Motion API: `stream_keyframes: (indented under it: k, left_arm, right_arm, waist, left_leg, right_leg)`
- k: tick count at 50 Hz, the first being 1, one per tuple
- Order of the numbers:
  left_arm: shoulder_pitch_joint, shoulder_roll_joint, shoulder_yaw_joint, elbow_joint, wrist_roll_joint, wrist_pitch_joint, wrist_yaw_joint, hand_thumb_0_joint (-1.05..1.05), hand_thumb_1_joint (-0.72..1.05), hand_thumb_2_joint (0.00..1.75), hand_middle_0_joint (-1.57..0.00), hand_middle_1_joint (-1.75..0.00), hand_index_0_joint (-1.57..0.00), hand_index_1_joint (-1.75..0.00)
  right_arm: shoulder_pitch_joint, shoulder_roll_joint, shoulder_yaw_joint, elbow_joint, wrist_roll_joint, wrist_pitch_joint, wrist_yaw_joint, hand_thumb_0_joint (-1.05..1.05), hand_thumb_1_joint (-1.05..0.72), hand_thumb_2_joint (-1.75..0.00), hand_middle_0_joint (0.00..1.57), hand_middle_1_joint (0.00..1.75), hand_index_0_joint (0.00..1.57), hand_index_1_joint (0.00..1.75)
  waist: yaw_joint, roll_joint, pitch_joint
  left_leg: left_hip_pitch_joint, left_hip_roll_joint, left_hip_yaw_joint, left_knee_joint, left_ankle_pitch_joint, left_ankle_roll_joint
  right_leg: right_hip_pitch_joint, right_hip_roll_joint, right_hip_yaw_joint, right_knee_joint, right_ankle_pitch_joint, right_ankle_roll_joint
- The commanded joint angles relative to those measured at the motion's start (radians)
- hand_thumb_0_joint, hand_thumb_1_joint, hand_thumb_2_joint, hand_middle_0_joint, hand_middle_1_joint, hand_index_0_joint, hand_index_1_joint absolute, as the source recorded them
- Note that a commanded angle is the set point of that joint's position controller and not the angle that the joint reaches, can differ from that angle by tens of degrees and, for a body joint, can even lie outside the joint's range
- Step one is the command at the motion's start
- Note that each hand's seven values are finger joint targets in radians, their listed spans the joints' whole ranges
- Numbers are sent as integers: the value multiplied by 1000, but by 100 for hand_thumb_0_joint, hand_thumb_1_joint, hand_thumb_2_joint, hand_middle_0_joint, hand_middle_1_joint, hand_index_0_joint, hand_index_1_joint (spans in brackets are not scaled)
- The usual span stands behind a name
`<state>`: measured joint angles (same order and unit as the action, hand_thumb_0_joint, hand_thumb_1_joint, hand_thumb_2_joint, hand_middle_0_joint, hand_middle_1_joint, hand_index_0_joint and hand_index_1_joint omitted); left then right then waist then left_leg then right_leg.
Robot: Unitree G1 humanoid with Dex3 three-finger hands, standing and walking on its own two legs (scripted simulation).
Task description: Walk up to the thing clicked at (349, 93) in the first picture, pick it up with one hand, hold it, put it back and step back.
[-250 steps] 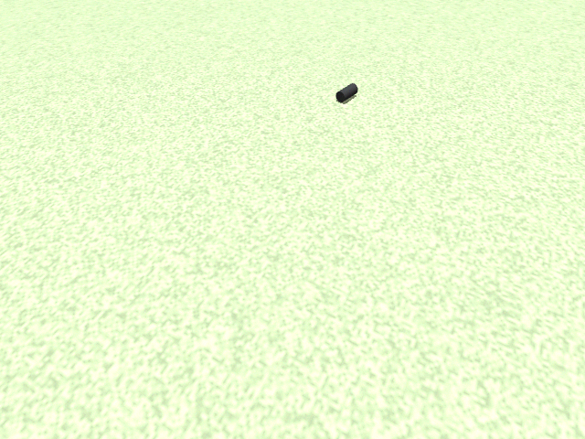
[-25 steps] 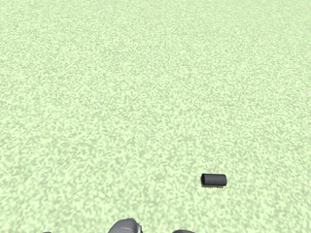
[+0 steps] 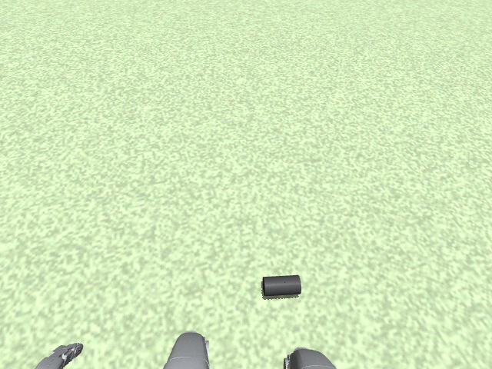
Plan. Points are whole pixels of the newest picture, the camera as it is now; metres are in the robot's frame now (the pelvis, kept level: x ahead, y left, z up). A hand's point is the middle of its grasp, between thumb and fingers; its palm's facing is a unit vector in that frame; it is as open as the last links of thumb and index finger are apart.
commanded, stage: walk up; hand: left
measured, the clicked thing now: (281, 285) +0.48 -0.14 -0.69
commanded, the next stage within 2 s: none
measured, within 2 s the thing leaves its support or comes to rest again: neither
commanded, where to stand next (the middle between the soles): +0.12 -0.39 m, yaw +5 degrees
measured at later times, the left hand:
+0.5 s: hand (199, 355) +0.16 +0.10 -0.14, palm faces -0.04 -0.93 -0.36, open 7.3 cm
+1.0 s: hand out of the picture +0.11 -0.13 -0.14, palm faces +0.04 -0.95 -0.30, open 7.3 cm
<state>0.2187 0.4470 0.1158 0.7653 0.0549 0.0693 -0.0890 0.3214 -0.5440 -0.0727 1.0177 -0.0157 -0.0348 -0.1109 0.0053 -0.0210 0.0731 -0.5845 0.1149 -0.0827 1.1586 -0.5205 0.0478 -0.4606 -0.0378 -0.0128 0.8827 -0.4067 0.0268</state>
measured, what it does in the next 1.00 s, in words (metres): steps to the right: left foot, then right foot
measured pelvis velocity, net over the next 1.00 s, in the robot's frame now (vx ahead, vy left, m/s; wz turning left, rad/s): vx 0.06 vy -0.40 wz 0.08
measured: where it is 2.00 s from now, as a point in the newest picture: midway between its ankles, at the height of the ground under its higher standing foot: outside the picture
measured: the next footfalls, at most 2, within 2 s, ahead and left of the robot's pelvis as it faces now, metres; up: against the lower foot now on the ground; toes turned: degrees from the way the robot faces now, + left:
left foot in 0.16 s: +0.12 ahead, +0.02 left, +0.00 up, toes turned +7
right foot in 0.56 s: +0.13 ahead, -0.43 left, +0.00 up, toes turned +0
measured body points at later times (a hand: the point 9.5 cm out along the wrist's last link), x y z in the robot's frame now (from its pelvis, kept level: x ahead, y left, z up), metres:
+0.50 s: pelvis +0.03 -0.20 +0.00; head +0.07 -0.15 +0.45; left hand +0.16 +0.15 -0.12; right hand +0.06 -0.58 -0.04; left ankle +0.08 +0.01 -0.69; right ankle +0.09 -0.41 -0.65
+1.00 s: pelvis +0.06 -0.40 +0.02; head +0.10 -0.36 +0.46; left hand +0.11 -0.08 -0.12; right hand +0.13 -0.73 -0.08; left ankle +0.10 -0.28 -0.69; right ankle +0.10 -0.55 -0.66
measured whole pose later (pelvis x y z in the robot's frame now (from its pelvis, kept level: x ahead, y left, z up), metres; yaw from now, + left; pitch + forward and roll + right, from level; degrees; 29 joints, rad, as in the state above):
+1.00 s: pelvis +0.06 -0.40 +0.02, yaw +4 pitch -2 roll +0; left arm 0.22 0.41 0.06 0.87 0.00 0.08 -0.04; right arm 0.28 -0.39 -0.01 0.94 -0.03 -0.07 -0.05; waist -0.01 -0.08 0.12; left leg -0.39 0.04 0.06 0.76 -0.34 0.03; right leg -0.47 -0.01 0.06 1.01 -0.49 -0.01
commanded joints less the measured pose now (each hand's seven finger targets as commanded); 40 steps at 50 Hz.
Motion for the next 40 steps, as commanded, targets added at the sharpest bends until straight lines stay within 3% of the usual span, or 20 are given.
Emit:
stream_keyframes:
  k: [1,4,6,7,8,9,14,18,23,25,27,28,29,30,31,33,34,37,39,40]
  left_arm:
    - [-57,261,68,-94,-2,-21,34,0,90,90,-20,-30,-20,-30]
    - [-95,224,41,-120,9,-14,32,0,90,90,-20,-30,-20,-30]
    - [-147,172,10,-149,7,-1,32,0,90,90,-20,-30,-20,-30]
    - [-93,107,-11,-159,-2,-6,34,0,90,90,-20,-30,-20,-30]
    - [-30,103,-11,-152,0,1,40,0,90,90,-20,-30,-20,-30]
    - [8,216,19,-130,12,14,49,0,90,90,-20,-30,-20,-30]
    - [7,232,52,-98,1,8,33,0,90,90,-20,-30,-20,-30]
    - [-37,214,54,-113,-4,18,15,0,90,90,-20,-30,-20,-30]
    - [-77,222,60,-126,-2,24,-2,0,90,90,-20,-30,-20,-30]
    - [-4,223,71,-96,-5,17,-4,0,90,90,-20,-30,-20,-30]
    - [179,237,96,-15,10,11,3,0,90,90,-20,-30,-20,-30]
    - [276,295,105,3,31,-1,12,0,90,90,-20,-30,-20,-30]
    - [122,388,103,-67,20,-13,24,0,90,90,-20,-30,-20,-30]
    - [-20,403,102,-106,0,-19,35,0,90,90,-20,-30,-20,-30]
    - [-50,353,90,-103,-9,-17,41,0,90,90,-20,-30,-20,-30]
    - [-91,314,80,-101,5,-15,48,0,90,90,-20,-30,-20,-30]
    - [-117,277,69,-105,5,-13,43,0,90,90,-20,-30,-20,-30]
    - [-93,226,45,-118,15,-5,38,0,90,90,-20,-30,-20,-30]
    - [-118,193,15,-113,-10,1,47,0,90,90,-20,-30,-20,-30]
    - [-91,139,-10,-103,-24,-1,53,0,90,90,-20,-30,-20,-30]
  right_arm:
    - [155,-184,-34,-3,17,-57,-10,0,-90,-90,20,30,20,30]
    - [213,-147,-41,-3,13,-61,-8,0,-90,-90,20,30,20,30]
    - [356,-150,-50,24,11,-76,-16,0,-90,-90,20,30,20,30]
    - [367,-229,-72,1,-11,-84,-28,0,-90,-90,20,30,20,30]
    - [287,-303,-87,-58,-21,-84,-40,0,-90,-90,20,30,20,30]
    - [224,-343,-96,-88,16,-83,-41,0,-90,-90,20,30,20,30]
    - [119,-236,-74,-127,5,-85,-27,0,-90,-90,20,30,20,30]
    - [129,-259,-90,-158,-10,-86,-18,0,-90,-90,20,30,20,30]
    - [82,-335,-115,-178,-30,-72,-11,0,-90,-90,20,30,20,30]
    - [-6,-335,-108,-186,-29,-61,-10,0,-90,-90,20,30,20,30]
    - [-4,-246,-74,-162,-43,-38,-10,0,-90,-90,20,30,20,30]
    - [-8,-128,-34,-170,-32,-25,-10,0,-90,-90,20,30,20,30]
    - [-72,-112,-42,-217,-8,-21,-27,0,-90,-90,20,30,20,30]
    - [-84,-155,-58,-196,-2,-27,-41,0,-90,-90,20,30,20,30]
    - [-14,-185,-60,-135,10,-30,-33,0,-90,-90,20,30,20,30]
    - [114,-202,-58,-47,19,-38,-26,0,-90,-90,20,30,20,30]
    - [158,-196,-56,-19,19,-38,-17,0,-90,-90,20,30,20,30]
    - [172,-152,-49,-32,13,-44,-11,0,-90,-90,20,30,20,30]
    - [234,-107,-33,-23,8,-58,0,0,-90,-90,20,30,20,30]
    - [239,-129,-38,-29,-5,-67,-1,0,-90,-90,20,30,20,30]
  waist:
    - [-12,-231,-49]
    - [-44,-214,-10]
    - [-109,-101,-59]
    - [-116,112,-91]
    - [-58,149,-87]
    - [-47,19,-109]
    - [4,94,-46]
    - [-14,143,-55]
    - [-26,258,-54]
    - [40,268,-73]
    - [141,50,-134]
    - [212,-264,-76]
    - [143,-381,-9]
    - [70,-257,21]
    - [33,-148,27]
    - [-6,-225,-29]
    - [-23,-242,-30]
    - [-9,-249,-11]
    - [-58,-157,-70]
    - [-73,-38,-104]
  left_leg:
    - [-25,-47,138,-100,35,-7]
    - [188,-77,163,-300,110,24]
    - [461,-57,87,-566,314,19]
    - [570,100,-212,-745,244,34]
    - [586,332,-601,-817,253,96]
    - [544,425,-660,-811,249,171]
    - [322,222,-206,-681,397,182]
    - [285,185,-106,-629,395,185]
    - [171,203,-150,-654,12,189]
    - [43,184,-87,-607,43,144]
    - [-140,49,83,-300,0,67]
    - [-343,-55,188,85,-88,22]
    - [-397,-160,62,182,-147,6]
    - [-287,-96,-29,202,-65,6]
    - [-255,-74,-20,164,15,-3]
    - [-128,-51,74,68,12,-11]
    - [-26,-50,114,-2,18,-9]
    - [109,-88,165,-246,19,8]
    - [338,-94,138,-498,215,32]
    - [452,-62,28,-616,250,30]
  right_leg:
    - [129,-169,289,-418,107,-278]
    - [6,-167,238,-408,191,-292]
    - [-121,-112,132,-193,193,-226]
    - [-229,-26,59,41,120,-137]
    - [-356,54,119,193,-72,-67]
    - [-347,15,192,290,-140,-51]
    - [-243,-17,204,384,-5,-31]
    - [-227,-40,152,345,14,-5]
    - [-158,-78,60,169,-86,-5]
    - [24,-58,5,16,-56,-19]
    - [302,41,-56,-137,-53,-41]
    - [277,-66,172,-318,-277,-72]
    - [114,-249,668,-647,-363,-164]
    - [43,-290,729,-715,-414,-183]
    - [66,-243,574,-629,-375,-169]
    - [90,-201,387,-465,-218,-246]
    - [48,-171,309,-436,-159,-249]
    - [49,-167,262,-397,122,-282]
    - [-10,-157,201,-270,234,-250]
    - [-68,-124,159,-121,206,-191]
